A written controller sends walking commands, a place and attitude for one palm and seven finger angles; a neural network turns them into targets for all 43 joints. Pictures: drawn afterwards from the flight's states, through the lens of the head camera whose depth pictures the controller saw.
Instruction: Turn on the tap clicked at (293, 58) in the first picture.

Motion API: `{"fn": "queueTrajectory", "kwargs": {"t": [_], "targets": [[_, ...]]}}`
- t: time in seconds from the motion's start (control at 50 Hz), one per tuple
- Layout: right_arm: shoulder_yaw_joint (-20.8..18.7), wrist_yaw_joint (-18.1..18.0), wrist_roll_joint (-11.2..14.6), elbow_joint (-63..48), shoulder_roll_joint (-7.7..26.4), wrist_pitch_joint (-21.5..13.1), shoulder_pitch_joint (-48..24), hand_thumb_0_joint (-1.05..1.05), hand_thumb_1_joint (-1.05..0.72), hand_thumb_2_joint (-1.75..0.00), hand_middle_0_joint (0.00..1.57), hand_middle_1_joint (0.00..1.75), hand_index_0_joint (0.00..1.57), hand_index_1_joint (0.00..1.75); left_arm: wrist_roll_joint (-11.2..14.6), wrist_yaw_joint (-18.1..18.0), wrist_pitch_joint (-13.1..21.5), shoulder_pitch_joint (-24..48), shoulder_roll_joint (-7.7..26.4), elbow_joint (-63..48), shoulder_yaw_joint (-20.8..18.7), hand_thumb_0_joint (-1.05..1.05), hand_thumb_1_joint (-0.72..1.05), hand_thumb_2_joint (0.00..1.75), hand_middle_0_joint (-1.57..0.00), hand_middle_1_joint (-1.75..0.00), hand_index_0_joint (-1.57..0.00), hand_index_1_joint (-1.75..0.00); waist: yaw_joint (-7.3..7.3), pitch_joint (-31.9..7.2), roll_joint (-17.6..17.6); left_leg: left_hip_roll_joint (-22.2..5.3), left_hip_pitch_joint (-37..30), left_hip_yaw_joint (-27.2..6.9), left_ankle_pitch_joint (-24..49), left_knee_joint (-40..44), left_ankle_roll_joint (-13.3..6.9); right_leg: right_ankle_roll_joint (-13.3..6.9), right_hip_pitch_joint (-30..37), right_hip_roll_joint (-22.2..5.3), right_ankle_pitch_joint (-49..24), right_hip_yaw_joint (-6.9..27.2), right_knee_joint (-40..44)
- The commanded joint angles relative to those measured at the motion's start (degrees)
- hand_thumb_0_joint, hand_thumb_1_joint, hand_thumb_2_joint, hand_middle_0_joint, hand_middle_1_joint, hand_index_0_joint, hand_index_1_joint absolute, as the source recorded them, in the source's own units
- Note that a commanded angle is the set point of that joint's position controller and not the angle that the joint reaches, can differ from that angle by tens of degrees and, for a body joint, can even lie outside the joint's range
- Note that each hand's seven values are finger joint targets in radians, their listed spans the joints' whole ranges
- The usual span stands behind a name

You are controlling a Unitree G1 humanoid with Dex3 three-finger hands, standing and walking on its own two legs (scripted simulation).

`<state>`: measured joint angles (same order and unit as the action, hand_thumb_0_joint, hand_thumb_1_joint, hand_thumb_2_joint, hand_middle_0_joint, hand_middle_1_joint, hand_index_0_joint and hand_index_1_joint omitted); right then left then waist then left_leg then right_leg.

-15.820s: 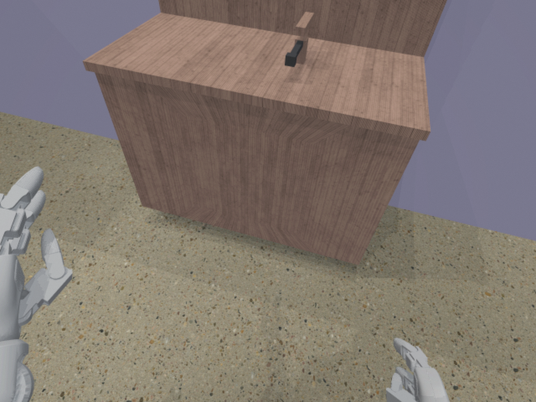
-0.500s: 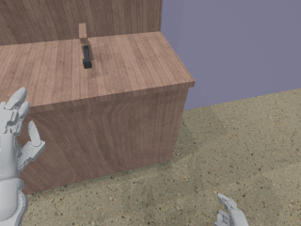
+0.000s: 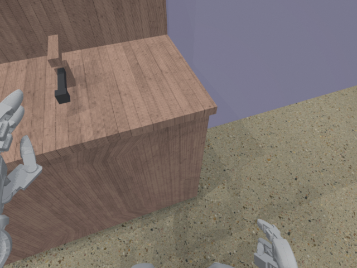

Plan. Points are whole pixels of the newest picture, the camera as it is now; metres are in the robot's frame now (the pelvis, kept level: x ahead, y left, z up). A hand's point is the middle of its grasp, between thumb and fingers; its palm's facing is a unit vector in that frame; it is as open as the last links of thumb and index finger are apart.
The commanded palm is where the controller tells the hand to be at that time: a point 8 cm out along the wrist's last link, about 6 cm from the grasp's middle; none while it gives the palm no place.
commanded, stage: shuffle to correct the standing spot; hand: left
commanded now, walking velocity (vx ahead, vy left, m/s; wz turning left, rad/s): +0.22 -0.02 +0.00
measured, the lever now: (62, 96) +0.50 +0.34 +0.10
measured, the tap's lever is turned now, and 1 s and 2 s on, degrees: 0 0 0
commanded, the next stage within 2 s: come to a stop and stand still in 0.52 s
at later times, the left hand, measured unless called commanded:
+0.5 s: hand (62, 109) +0.34 +0.23 +0.20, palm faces +0.41 -0.80 -0.43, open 7.4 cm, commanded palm +0.28 +0.27 +0.20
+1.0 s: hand (73, 82) +0.41 +0.24 +0.20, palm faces +0.40 -0.82 -0.40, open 7.4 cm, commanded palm +0.36 +0.27 +0.20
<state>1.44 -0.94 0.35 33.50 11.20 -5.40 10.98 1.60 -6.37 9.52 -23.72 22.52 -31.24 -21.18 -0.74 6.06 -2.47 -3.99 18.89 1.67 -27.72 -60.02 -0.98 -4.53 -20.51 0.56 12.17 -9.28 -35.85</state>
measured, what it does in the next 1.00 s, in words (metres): walks ahead: left foot, then right foot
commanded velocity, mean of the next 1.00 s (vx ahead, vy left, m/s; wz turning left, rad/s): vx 0.04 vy -0.03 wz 0.00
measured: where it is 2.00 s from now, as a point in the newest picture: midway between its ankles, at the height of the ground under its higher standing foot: outside the picture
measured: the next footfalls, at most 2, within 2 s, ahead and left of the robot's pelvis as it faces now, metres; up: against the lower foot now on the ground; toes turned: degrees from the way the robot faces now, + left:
left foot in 0.22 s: +0.15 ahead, +0.12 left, +0.00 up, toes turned +6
right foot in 0.48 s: +0.22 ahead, -0.10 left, +0.00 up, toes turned -2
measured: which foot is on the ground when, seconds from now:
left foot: up 0.00-0.20, down 0.22-0.50, up 0.52-0.74, down 0.76-1.00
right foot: down 0.00-0.24, up 0.26-0.46, down 0.48-1.00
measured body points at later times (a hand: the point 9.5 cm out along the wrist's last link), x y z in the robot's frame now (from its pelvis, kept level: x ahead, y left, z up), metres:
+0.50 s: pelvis +0.12 -0.01 +0.01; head +0.13 -0.02 +0.46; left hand +0.31 +0.27 +0.23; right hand +0.30 -0.20 -0.07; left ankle +0.11 +0.12 -0.72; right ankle +0.18 -0.10 -0.72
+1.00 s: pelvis +0.19 +0.00 +0.02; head +0.22 +0.00 +0.47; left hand +0.39 +0.28 +0.23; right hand +0.40 -0.21 -0.04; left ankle +0.21 +0.10 -0.72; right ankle +0.18 -0.10 -0.72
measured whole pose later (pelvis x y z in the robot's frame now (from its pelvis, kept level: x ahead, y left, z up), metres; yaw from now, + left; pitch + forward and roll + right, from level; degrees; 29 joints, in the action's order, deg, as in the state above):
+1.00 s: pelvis +0.19 +0.00 +0.02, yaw -1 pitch +0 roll -1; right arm 1.8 -3.6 0.1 31.0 10.5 -3.9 6.4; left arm 3.4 -9.1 6.2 -25.8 21.6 -33.1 -21.0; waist 1.0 3.7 -1.2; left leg -2.9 14.2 5.7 -12.9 -27.6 -0.7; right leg -1.4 -9.4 0.9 13.8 -6.0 -23.5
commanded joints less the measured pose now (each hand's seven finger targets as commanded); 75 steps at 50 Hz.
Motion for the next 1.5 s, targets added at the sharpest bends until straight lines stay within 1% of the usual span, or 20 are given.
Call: {"fn": "queueTrajectory", "kwargs": {"t": [0.0, 0.08, 0.16, 0.18, 0.22, 0.24, 0.36, 0.42, 0.44, 0.48, 0.56, 0.68, 0.76, 0.86, 1.14, 1.16, 1.18, 1.2, 1.34, 1.48], "targets": [[-3.0, -0.5, 0.9, -8.2, 6.2, -1.6, -6.0, 0.00, -0.90, -0.90, 0.20, 0.30, 0.20, 0.30, 1.2, -2.0, 3.9, 0.4, 10.2, -10.3, -10.2, 0.00, 0.90, 0.90, -0.20, -0.30, -0.20, -0.30, 1.57, -8.5, 4.3, -2.9, 17.3, -3.5, 0.2, -9.4, 0.5, -9.8, 12.0, -19.9, 11.0, 29.8, 21.1], [-2.3, -1.3, 0.3, -7.5, 4.9, -0.4, -6.2, 0.00, -0.90, -0.90, 0.20, 0.30, 0.20, 0.30, 1.5, -2.4, 4.1, 2.0, 7.7, -10.6, -7.5, 0.00, 0.90, 0.90, -0.20, -0.30, -0.20, -0.30, 0.67, -10.2, 6.2, -2.4, 2.2, 1.5, 6.1, 8.9, 0.1, -6.2, 2.2, -15.4, 6.0, 14.8, 20.3], [-3.1, -2.8, -0.2, -7.8, 6.3, -1.5, -5.4, 0.00, -0.90, -0.90, 0.20, 0.30, 0.20, 0.30, 1.9, -2.9, 3.1, 4.3, 6.5, -11.1, -5.1, 0.00, 0.90, 0.90, -0.20, -0.30, -0.20, -0.30, 0.30, -10.4, 2.2, 1.6, -10.5, 5.8, 11.5, 25.2, 0.0, -3.0, 0.3, -11.0, 12.6, 11.0, 13.3], [-3.2, -3.0, -0.2, -8.3, 6.6, -1.5, -4.9, 0.00, -0.90, -0.90, 0.20, 0.30, 0.20, 0.30, 2.0, -2.9, 3.1, 4.7, 6.3, -11.2, -4.6, 0.00, 0.90, 0.90, -0.20, -0.30, -0.20, -0.30, 0.12, -9.9, -2.0, 0.5, -12.3, 2.3, 7.9, 29.2, -1.0, -1.5, -1.4, -8.3, 14.2, 9.7, 7.2], [-3.2, -3.0, 0.3, -10.1, 8.0, -1.6, -5.5, 0.00, -0.90, -0.90, 0.20, 0.30, 0.20, 0.30, 1.7, -3.1, 3.3, 7.3, 6.0, -12.9, -4.5, 0.00, 0.90, 0.90, -0.20, -0.30, -0.20, -0.30, -0.15, -7.5, -18.2, -15.4, -15.3, -26.0, 0.0, 44.9, -9.8, 3.7, -13.1, 0.8, 19.1, 5.6, -13.6], [-2.9, -2.8, 0.2, -10.5, 6.7, -2.1, -6.0, 0.00, -0.90, -0.90, 0.20, 0.30, 0.20, 0.30, 1.3, -3.3, 3.3, 8.3, 7.5, -12.2, -5.3, 0.00, 0.90, 0.90, -0.20, -0.30, -0.20, -0.30, -0.35, -5.3, -13.5, -17.3, -13.5, -29.1, 4.5, 47.2, -12.6, 3.6, -15.2, 0.7, 17.7, 8.8, -22.0], [-3.1, -1.8, 0.0, -9.1, 6.8, -4.2, -5.1, 0.00, -0.90, -0.90, 0.20, 0.30, 0.20, 0.30, 0.5, -2.9, 2.0, 3.6, 7.8, -14.1, -6.0, 0.00, 0.90, 0.90, -0.20, -0.30, -0.20, -0.30, 1.02, -10.8, -10.2, -9.4, -12.8, -5.0, 26.7, 38.8, -6.8, 4.5, -3.2, -1.8, 8.6, 3.9, -5.1], [-2.7, -1.4, 0.1, -9.4, 6.9, -4.0, -5.1, 0.00, -0.90, -0.90, 0.20, 0.30, 0.20, 0.30, 0.6, -3.0, 1.4, 0.5, 7.0, -10.2, -5.9, 0.00, 0.90, 0.90, -0.20, -0.30, -0.20, -0.30, 1.03, -12.3, -6.6, -7.1, -5.0, -1.3, 18.6, 32.9, -3.6, 4.3, 12.5, 1.2, -0.1, 0.2, 10.5], [-2.5, -1.5, 0.0, -9.2, 6.5, -3.5, -5.3, 0.00, -0.90, -0.90, 0.20, 0.30, 0.20, 0.30, 0.6, -3.1, 1.3, 0.4, 7.7, -8.3, -6.5, 0.00, 0.90, 0.90, -0.20, -0.30, -0.20, -0.30, 1.14, -12.6, -1.9, -5.5, 0.0, 0.9, 14.2, 27.4, -2.5, 2.9, 18.1, -0.8, -0.3, 3.7, 12.3], [-2.3, -1.8, 0.1, -9.1, 5.5, -2.3, -4.8, 0.00, -0.90, -0.90, 0.20, 0.30, 0.20, 0.30, 0.7, -3.2, 0.8, 1.5, 9.7, -6.4, -7.8, 0.00, 0.90, 0.90, -0.20, -0.30, -0.20, -0.30, 1.04, -12.8, 14.6, 2.0, 12.4, 5.6, 1.8, 9.0, 0.2, -4.8, 22.5, -15.0, 4.5, 28.2, 17.9], [-2.2, -1.4, 0.9, -7.3, 6.1, -0.8, -6.7, 0.00, -0.90, -0.90, 0.20, 0.30, 0.20, 0.30, 1.0, -2.7, 0.8, 3.1, 8.5, -5.6, -7.3, 0.00, 0.90, 0.90, -0.20, -0.30, -0.20, -0.30, 1.58, -7.4, 8.8, -1.3, 16.4, -1.4, -2.1, 0.1, 0.8, -9.1, 16.5, -19.3, -0.1, 29.4, 19.1], [-1.9, -2.4, -0.7, -6.9, 5.4, -0.4, -8.5, 0.00, -0.90, -0.90, 0.20, 0.30, 0.20, 0.30, 1.5, -3.8, 2.9, 5.1, 6.4, -13.0, -4.5, 0.00, 0.90, 0.90, -0.20, -0.30, -0.20, -0.30, 1.15, -12.7, 1.8, 2.7, -6.6, 4.2, 17.6, 28.4, 0.8, -1.9, 13.0, -11.3, -15.2, 10.4, 12.2], [-3.4, -3.1, 0.7, -9.3, 7.3, -1.1, -8.1, 0.00, -0.90, -0.90, 0.20, 0.30, 0.20, 0.30, 1.8, -4.2, 1.9, 2.5, 7.9, -18.5, -4.8, 0.00, 0.90, 0.90, -0.20, -0.30, -0.20, -0.30, 2.25, -15.3, -5.9, -8.2, -15.9, -8.7, 43.7, 34.6, -2.3, 4.3, 8.4, -4.0, -3.2, 7.6, 6.0], [-2.5, -3.7, -0.3, -9.0, 6.3, -1.5, -7.3, 0.00, -0.90, -0.90, 0.20, 0.30, 0.20, 0.30, 1.4, -4.2, 0.7, 0.6, 8.0, -15.9, -5.6, 0.00, 0.90, 0.90, -0.20, -0.30, -0.20, -0.30, 1.59, -13.6, -7.6, -5.3, -14.1, -4.2, 55.5, 34.0, 1.4, 3.9, 11.4, -2.1, -12.2, 6.8, 10.6], [-1.7, -4.7, -0.3, -9.7, 6.1, 0.7, -8.0, 0.00, -0.90, -0.90, 0.20, 0.30, 0.20, 0.30, 3.0, -3.9, -3.8, 1.6, 5.9, -10.4, -3.5, 0.00, 0.90, 0.90, -0.20, -0.30, -0.20, -0.30, 1.19, -14.7, 0.8, -1.2, -10.1, -0.4, 25.2, 36.7, 1.7, 4.3, 13.0, -4.6, -15.0, 10.4, 19.9], [6.4, -8.7, 4.4, -16.0, 8.7, 1.1, 0.2, 0.00, -0.90, -0.90, 0.20, 0.30, 0.20, 0.30, 0.8, -3.4, 8.1, 57.0, 53.8, -25.8, -20.3, 0.00, 0.90, 0.90, -0.20, -0.30, -0.20, -0.30, -2.00, -3.5, -5.9, 1.7, -2.0, -3.0, 15.8, 40.1, -1.6, 7.7, 15.8, -1.3, -0.9, 8.2, 17.4], [-0.9, -7.2, 3.8, -12.0, 2.4, -1.6, -0.6, 0.00, -0.90, -0.90, 0.20, 0.30, 0.20, 0.30, 0.1, -2.6, 4.0, 32.8, 21.1, 0.5, -15.9, 0.00, 0.90, 0.90, -0.20, -0.30, -0.20, -0.30, 2.30, -7.8, 0.9, -4.6, -9.2, -2.3, 15.6, 36.6, -0.8, 4.9, 3.7, -4.7, 8.3, 9.0, 15.8], [-0.6, -5.0, 1.0, -9.7, 6.3, -2.1, -4.8, 0.00, -0.90, -0.90, 0.20, 0.30, 0.20, 0.30, 0.7, -2.8, 2.0, 25.0, 18.7, 3.8, -11.7, 0.00, 0.90, 0.90, -0.20, -0.30, -0.20, -0.30, 1.87, -5.8, 4.1, -1.9, -6.2, -1.7, 11.4, 38.0, 0.1, 3.8, 3.4, -3.6, 8.1, 9.7, 18.3], [-2.8, 1.5, 1.2, -10.0, 9.0, -6.4, 1.3, 0.00, -0.90, -0.90, 0.20, 0.30, 0.20, 0.30, 4.8, -1.4, 6.8, 1.3, 9.4, -1.2, -0.5, 0.00, 0.90, 0.90, -0.20, -0.30, -0.20, -0.30, 5.03, -12.3, 5.0, 2.5, -5.8, -2.8, 14.5, 28.6, 0.3, 0.5, 3.2, -11.3, 3.6, 14.3, 17.2], [-2.6, 0.3, -0.1, -6.2, 9.4, -6.6, -2.3, 0.00, -0.90, -0.90, 0.20, 0.30, 0.20, 0.30, 4.2, -2.9, 10.6, 7.2, 18.7, -5.2, -10.8, 0.00, 0.90, 0.90, -0.20, -0.30, -0.20, -0.30, 2.43, -7.1, 2.8, 0.7, -2.0, -7.1, 8.9, 34.2, -0.1, 1.8, -0.4, -8.7, 9.5, 11.3, 14.9]]}}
